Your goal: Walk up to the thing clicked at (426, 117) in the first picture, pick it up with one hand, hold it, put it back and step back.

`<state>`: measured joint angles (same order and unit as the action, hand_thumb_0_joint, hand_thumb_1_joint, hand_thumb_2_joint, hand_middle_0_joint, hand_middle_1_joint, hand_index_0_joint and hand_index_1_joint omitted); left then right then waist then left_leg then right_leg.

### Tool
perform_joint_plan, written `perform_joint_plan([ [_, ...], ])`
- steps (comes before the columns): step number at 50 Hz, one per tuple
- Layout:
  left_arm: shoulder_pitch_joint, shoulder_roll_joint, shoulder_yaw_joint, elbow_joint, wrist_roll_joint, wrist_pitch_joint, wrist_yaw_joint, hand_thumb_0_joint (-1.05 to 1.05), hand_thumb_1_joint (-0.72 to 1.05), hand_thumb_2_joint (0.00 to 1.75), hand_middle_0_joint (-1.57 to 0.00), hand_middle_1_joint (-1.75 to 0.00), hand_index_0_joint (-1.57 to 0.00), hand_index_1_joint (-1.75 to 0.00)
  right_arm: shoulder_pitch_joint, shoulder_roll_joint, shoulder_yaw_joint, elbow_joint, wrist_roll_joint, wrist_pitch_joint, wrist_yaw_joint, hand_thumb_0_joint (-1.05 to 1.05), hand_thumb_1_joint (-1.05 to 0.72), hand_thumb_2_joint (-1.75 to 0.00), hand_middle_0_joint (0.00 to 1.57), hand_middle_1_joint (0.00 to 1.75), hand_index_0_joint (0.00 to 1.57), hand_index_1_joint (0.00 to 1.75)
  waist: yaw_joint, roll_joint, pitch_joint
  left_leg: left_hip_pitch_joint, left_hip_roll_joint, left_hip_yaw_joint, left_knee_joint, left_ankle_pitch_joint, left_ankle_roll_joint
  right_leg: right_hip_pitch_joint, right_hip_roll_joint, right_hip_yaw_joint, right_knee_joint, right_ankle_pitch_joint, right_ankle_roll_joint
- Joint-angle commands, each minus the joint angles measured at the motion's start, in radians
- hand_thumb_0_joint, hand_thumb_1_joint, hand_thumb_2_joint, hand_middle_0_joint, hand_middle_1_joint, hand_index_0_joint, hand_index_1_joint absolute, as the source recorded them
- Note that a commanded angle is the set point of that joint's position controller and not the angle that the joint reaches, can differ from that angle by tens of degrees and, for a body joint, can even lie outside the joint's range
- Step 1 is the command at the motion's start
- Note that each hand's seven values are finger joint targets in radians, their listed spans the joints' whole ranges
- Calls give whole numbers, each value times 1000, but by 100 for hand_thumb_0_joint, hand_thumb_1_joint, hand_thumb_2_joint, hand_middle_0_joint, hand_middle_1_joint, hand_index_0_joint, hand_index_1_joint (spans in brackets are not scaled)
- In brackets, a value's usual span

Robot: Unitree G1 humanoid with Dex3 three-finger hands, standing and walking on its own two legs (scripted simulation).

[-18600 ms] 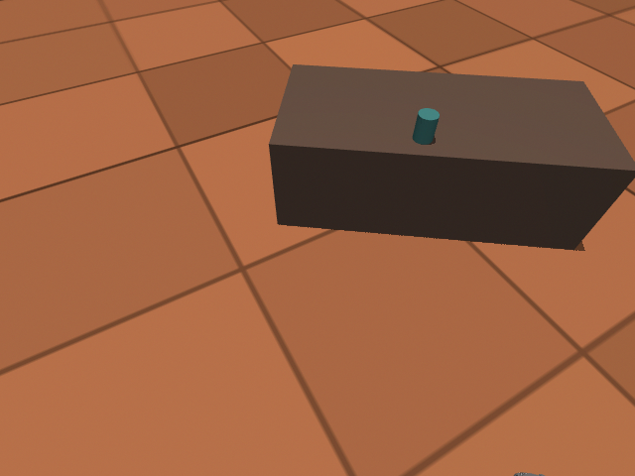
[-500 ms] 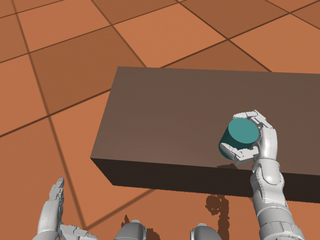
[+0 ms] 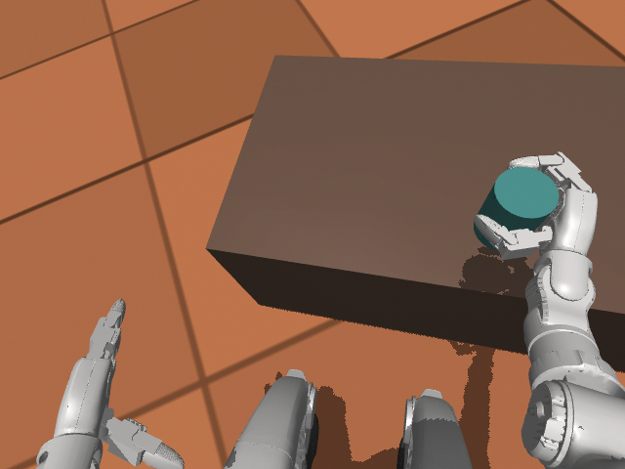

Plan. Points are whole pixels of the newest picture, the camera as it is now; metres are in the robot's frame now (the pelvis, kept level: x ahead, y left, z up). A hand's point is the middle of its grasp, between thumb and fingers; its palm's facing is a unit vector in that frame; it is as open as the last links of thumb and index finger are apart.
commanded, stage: crouch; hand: right
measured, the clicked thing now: (511, 211) +0.44 -0.18 -0.02
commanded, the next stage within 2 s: lower in 0.44 s
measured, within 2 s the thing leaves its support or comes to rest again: rests again in 1.78 s
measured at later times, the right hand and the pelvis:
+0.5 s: hand (507, 209) +0.47 -0.19 -0.05, palm faces +0.19 +0.98 +0.01, open 10.1 cm; pelvis +0.00 +0.01 -0.04, yaw +0 degrees
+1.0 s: hand (497, 226) +0.48 -0.19 -0.12, palm faces +0.18 +0.98 +0.02, open 10.1 cm; pelvis -0.02 +0.01 -0.07, yaw +1 degrees
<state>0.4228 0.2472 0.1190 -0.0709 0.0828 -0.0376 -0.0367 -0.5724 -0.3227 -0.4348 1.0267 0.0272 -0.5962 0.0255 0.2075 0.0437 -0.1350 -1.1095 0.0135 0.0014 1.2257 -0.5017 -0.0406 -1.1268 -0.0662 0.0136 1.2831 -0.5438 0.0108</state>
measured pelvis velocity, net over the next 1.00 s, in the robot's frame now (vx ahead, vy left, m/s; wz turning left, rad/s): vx -0.02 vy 0.01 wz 0.02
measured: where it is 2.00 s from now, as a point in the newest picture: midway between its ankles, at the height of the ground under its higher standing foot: outside the picture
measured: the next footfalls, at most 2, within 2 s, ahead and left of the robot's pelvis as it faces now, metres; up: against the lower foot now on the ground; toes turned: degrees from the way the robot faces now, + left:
none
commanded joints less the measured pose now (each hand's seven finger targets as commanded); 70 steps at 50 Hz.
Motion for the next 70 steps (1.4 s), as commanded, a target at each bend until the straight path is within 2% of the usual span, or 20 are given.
perform_joint_plan([
  [1,57,155,92,-210,7,-53,8,0,-50,4,-5,-6,-6,-5,-379,-163,-6,-185,-6,-86,0,0,-20,-134,130,146,134,146,10,-215,-481,140,-42,45,-84,235,58,322,29,31,-152,282,2],
  [3,60,176,110,-218,8,-52,7,0,-50,4,-5,-6,-6,-5,-401,-231,-40,-220,-14,-89,-5,0,-19,-134,130,146,135,146,1,-245,-490,108,-42,47,-63,229,61,321,26,40,-142,291,6],
  [5,69,178,122,-223,11,-54,5,0,-51,4,-5,-6,-6,-5,-404,-201,-26,-198,-14,-87,0,0,-19,-136,131,148,136,148,32,-235,-482,99,-42,48,-57,226,59,291,27,36,-121,270,1],
  [8,64,173,109,-290,11,-60,3,0,-51,4,-4,-6,-6,-5,-433,-223,-41,-247,-14,-89,-2,0,-17,-136,132,149,137,149,31,-242,-566,134,-42,43,-47,264,58,293,29,33,-89,297,-5],
  [10,76,208,145,-276,7,-55,7,0,-51,4,-4,-6,-6,-5,-394,-241,-57,-186,-16,-77,0,0,-17,-134,130,146,134,146,43,-228,-527,112,-44,52,-33,267,58,270,29,39,-79,309,-5],
  [15,77,159,81,-302,7,-57,0,0,-51,4,-4,-6,-6,-4,-421,-243,-59,-189,-16,-80,17,0,-16,-135,131,148,135,148,39,-249,-536,99,-42,49,-4,280,61,226,31,39,-49,319,-4],
  [17,75,182,104,-340,7,-58,4,0,-51,4,-4,-6,-6,-4,-415,-289,-94,-190,-22,-79,21,0,-16,-135,130,147,135,147,44,-245,-571,113,-42,47,1,299,60,229,32,40,-33,335,-7],
  [22,89,210,133,-370,4,-61,7,0,-51,4,-4,-6,-5,-4,-415,-309,-109,-186,-17,-70,32,0,-16,-135,130,147,135,147,65,-227,-567,133,-42,30,-3,309,53,172,30,32,-7,300,-17],
  [24,98,191,119,-344,2,-59,2,0,-51,4,-4,-6,-6,-4,-402,-312,-113,-155,-16,-65,34,0,-16,-135,130,148,135,148,51,-228,-527,125,-40,17,-13,263,50,123,32,26,-3,242,-19],
  [26,104,182,112,-382,1,-65,3,0,-51,4,-4,-6,-6,-4,-430,-305,-106,-172,-22,-67,38,0,-18,-136,131,148,136,148,74,-230,-538,105,-41,23,-9,234,54,131,32,33,-4,221,-17],
  [30,94,152,59,-398,2,-74,1,0,-53,5,-4,-5,-5,-4,-425,-296,-94,-122,-23,-70,56,0,-18,-135,130,147,135,147,70,-245,-499,51,-44,34,19,204,61,112,32,40,0,204,-12],
  [35,105,208,122,-455,7,-83,4,0,-53,4,-4,-5,-5,-5,-431,-374,-151,-122,-25,-88,52,0,-18,-135,129,146,134,146,92,-233,-539,64,-43,15,36,225,55,58,29,38,55,203,-22],
  [37,111,202,120,-445,6,-87,0,0,-54,5,-5,-5,-5,-5,-427,-326,-129,-101,-19,-90,60,0,-22,-135,129,146,134,146,104,-246,-517,25,-44,23,56,208,60,43,31,41,61,192,-20],
  [40,120,203,122,-482,3,-94,-3,0,-55,6,-5,-5,-5,-5,-448,-377,-151,-131,-31,-103,60,0,-20,-134,128,145,133,145,105,-279,-564,-1,-48,37,87,211,64,64,31,49,72,208,-15],
  [45,134,223,156,-470,7,-105,-3,0,-55,6,-5,-5,-4,-5,-447,-385,-156,-147,-33,-110,67,0,-18,-134,128,145,133,145,120,-335,-583,-65,-53,53,125,227,66,93,26,57,103,248,-10],
  [51,130,217,151,-500,5,-105,-8,0,-55,7,-4,-5,-4,-5,-428,-399,-163,-151,-42,-107,65,0,-20,-136,130,147,135,147,104,-380,-582,-117,-55,63,160,213,72,94,22,65,115,268,-1],
  [53,129,251,189,-536,5,-109,-6,0,-55,7,-4,-5,-4,-5,-442,-410,-167,-161,-47,-105,61,0,-19,-137,131,148,136,149,129,-372,-616,-106,-55,59,159,224,69,105,21,64,134,270,-4],
  [60,133,224,164,-522,0,-110,-14,0,-55,6,-4,-5,-4,-5,-442,-405,-172,-132,-47,-100,58,0,-21,-141,134,153,140,153,128,-357,-544,-154,-54,59,181,155,72,-2,27,60,145,159,-6],
  [64,131,267,219,-545,-2,-118,-9,0,-56,7,-4,-5,-4,-5,-452,-436,-181,-151,-55,-101,54,0,-22,-138,132,150,137,150,143,-381,-577,-178,-53,65,199,167,70,38,22,69,164,191,-6],
  [70,148,249,203,-559,-8,-121,-15,0,-56,7,-4,-4,-4,-5,-439,-429,-180,-138,-54,-95,59,0,-19,-137,132,149,137,150,142,-381,-572,-180,-55,63,214,172,71,1,24,66,181,193,-7],
])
